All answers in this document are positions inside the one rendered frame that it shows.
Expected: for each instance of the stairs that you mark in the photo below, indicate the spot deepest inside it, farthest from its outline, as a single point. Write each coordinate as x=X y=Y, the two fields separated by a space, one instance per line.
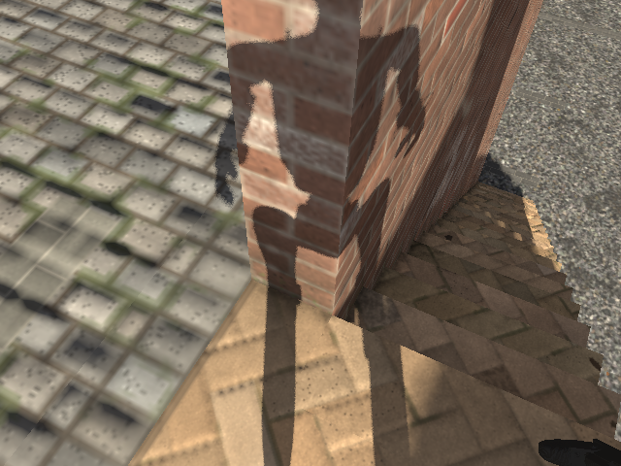
x=482 y=292

